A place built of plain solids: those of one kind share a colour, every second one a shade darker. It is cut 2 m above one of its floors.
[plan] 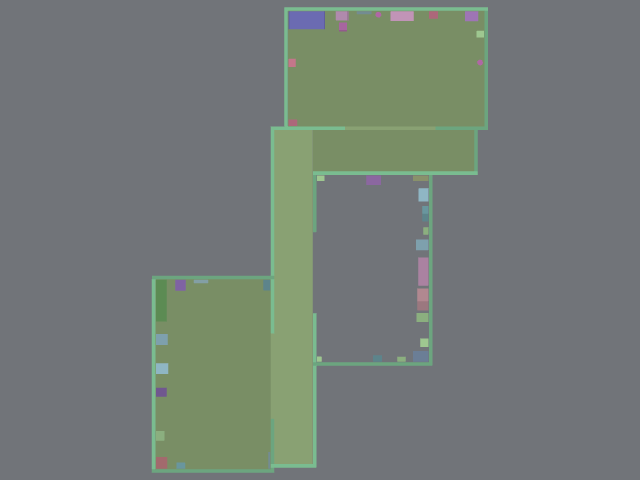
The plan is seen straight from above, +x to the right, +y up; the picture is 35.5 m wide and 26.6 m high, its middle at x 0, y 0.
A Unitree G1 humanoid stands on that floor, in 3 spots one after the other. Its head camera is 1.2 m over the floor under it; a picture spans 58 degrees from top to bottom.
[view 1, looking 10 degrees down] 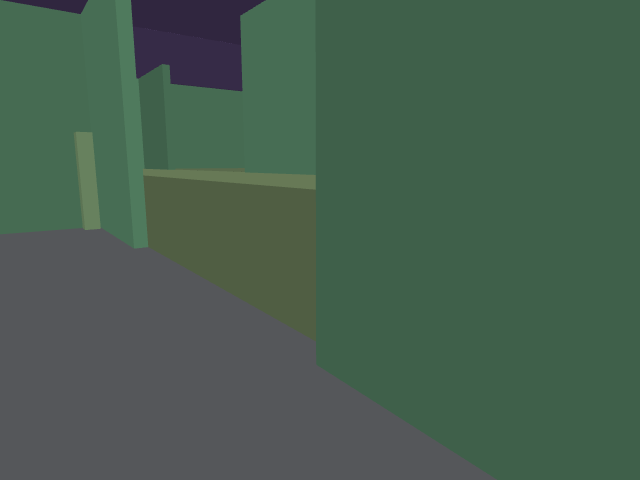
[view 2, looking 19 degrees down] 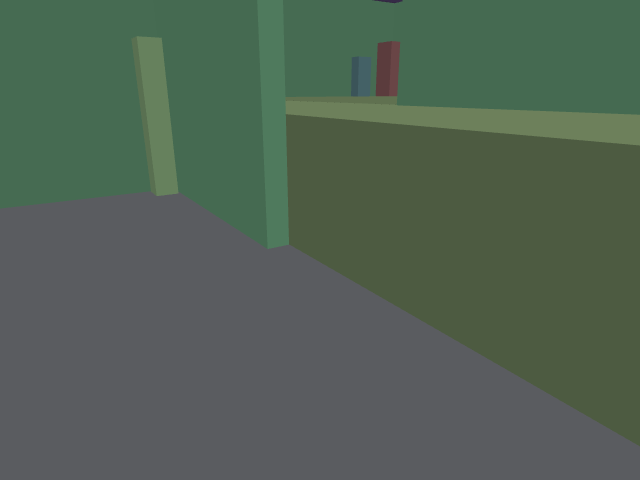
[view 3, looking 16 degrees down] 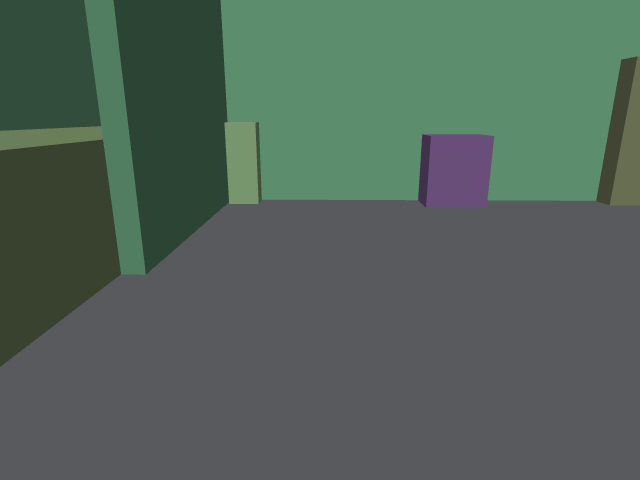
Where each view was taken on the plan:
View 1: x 1.23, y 2.43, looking -126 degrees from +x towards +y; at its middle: wall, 2.46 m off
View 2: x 1.23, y -1.10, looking -123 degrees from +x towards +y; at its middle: floor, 3.15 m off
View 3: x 1.23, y -2.74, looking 91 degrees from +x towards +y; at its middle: ground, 4.35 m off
